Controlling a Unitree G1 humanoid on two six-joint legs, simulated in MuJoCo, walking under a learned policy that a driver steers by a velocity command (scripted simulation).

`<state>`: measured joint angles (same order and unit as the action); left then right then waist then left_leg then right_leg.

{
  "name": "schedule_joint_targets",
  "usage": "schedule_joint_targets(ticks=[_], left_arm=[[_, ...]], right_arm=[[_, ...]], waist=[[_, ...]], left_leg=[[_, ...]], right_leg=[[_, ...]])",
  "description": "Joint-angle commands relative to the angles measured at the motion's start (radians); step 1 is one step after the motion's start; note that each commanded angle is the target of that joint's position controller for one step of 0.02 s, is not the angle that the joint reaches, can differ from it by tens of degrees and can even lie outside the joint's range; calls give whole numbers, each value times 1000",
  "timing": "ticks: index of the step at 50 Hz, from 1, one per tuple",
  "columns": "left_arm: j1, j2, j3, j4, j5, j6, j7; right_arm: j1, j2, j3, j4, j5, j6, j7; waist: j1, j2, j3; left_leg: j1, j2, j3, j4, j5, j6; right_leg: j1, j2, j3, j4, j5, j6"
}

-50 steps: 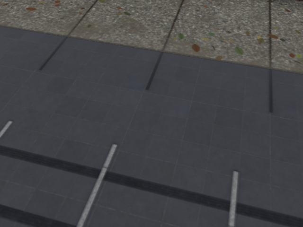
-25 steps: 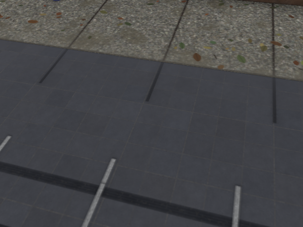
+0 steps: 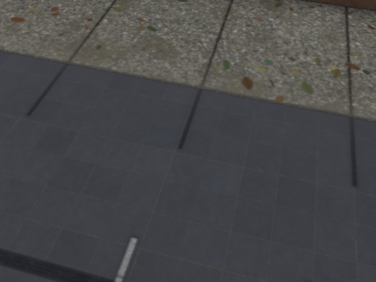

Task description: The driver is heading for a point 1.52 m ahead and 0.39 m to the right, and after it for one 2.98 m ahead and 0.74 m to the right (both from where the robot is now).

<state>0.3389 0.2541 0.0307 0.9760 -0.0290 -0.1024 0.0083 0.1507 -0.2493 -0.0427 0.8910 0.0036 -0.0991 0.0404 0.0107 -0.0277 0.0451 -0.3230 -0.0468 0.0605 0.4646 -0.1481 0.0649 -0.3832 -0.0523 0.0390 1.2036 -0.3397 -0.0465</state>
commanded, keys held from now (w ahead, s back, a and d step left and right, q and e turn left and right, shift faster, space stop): w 0.78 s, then w+e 0.22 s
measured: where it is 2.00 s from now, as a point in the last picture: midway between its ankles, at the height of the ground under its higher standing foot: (234, 143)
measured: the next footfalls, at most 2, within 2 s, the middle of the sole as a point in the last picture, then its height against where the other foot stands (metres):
right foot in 0.40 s outside the picture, level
left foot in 0.94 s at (171, 215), level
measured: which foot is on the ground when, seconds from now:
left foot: down 0.00-0.40, up 0.42-0.92, down 0.94-1.00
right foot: up 0.00-0.38, down 0.40-0.96, up 0.98-1.00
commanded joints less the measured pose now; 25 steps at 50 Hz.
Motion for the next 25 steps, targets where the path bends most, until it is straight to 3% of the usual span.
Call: schedule_joint_targets(ticks=[1, 3, 6, 10, 14, 17, 18, 19, 20, 21, 22, 23, 24, 25], left_arm=[[74, 52, 23, -41, 7, 9, 8], [29, 58, 29, -66, 14, 22, 12], [-118, 70, 35, -123, 26, 19, 11], [-280, 43, 22, -170, 20, 4, -8], [-389, 50, 15, -217, 10, -2, -30], [-390, 80, 21, -240, 8, -10, -47], [-347, 100, 30, -233, 8, -12, -48], [-244, 130, 47, -207, 8, -13, -46], [-64, 183, 73, -155, 10, -12, -38], [96, 283, 98, -126, 34, -9, -31], [143, 269, 92, -106, 27, -3, -38], [95, 185, 65, -113, 20, -5, -37], [-5, 155, 55, -135, 19, -5, -34], [-78, 130, 46, -150, 25, -6, -34]], right_arm=[[11, -76, -13, -23, -8, -21, 6], [48, -98, -17, 2, -5, -26, -2], [111, -131, -23, 25, -5, -21, -26], [186, -154, -24, 47, 6, -10, -43], [269, -161, -28, 85, 16, 9, -47], [272, -175, -37, 93, 17, 27, -51], [256, -184, -40, 88, 15, 33, -51], [233, -186, -39, 81, 12, 39, -50], [229, -159, -28, 70, 3, 43, -50], [312, -72, 2, 43, -9, 31, -43], [367, -7, 24, 61, -3, 7, -36], [272, -129, -7, 47, 29, -13, -31], [186, -160, -15, 19, 44, -24, -32], [142, -154, -17, 14, 35, -26, -38]], waist=[[20, 104, -47], [26, 94, -9], [-6, 66, 27], [-59, 64, 36], [-91, 61, 57], [-64, 79, 36], [-34, 97, 5], [27, 105, -62], [102, 91, -181], [105, -74, -358], [89, -237, -460], [101, -154, -343], [77, -105, -208], [49, -35, -137]], left_leg=[[101, 257, -297, -330, 25, 166], [70, 249, -245, -367, 62, 183], [120, 248, -213, -387, 100, 183], [158, 216, -138, -388, 124, 145], [306, 267, -143, -337, 140, 139], [412, 310, -156, -255, 258, 116], [422, 307, -148, -199, 392, 105], [409, 277, -119, -71, 565, 86], [313, 220, -78, 142, 586, 56], [-40, 110, -24, 527, 267, -5], [-290, -25, -118, 753, -417, -32], [-398, 38, -194, 850, -410, -10], [-429, 93, -161, 835, -310, 4], [-390, 137, -137, 783, -221, 1]], right_leg=[[-143, -100, 40, -15, 79, -4], [-186, -110, 27, -84, 126, 14], [-303, -115, 19, -271, 285, 42], [-250, -64, -32, -543, 467, 47], [-280, -42, -28, -653, 434, 33], [-250, -23, -31, -699, 317, -4], [-172, 1, -51, -707, 278, -20], [-20, 36, -83, -725, 272, -43], [240, 26, -70, -708, 293, -80], [659, -226, 279, -691, 250, -207], [825, -356, 665, -851, 80, -294], [744, -320, 610, -893, 10, -241], [591, -291, 463, -917, 81, -203], [447, -253, 356, -950, 185, -187]])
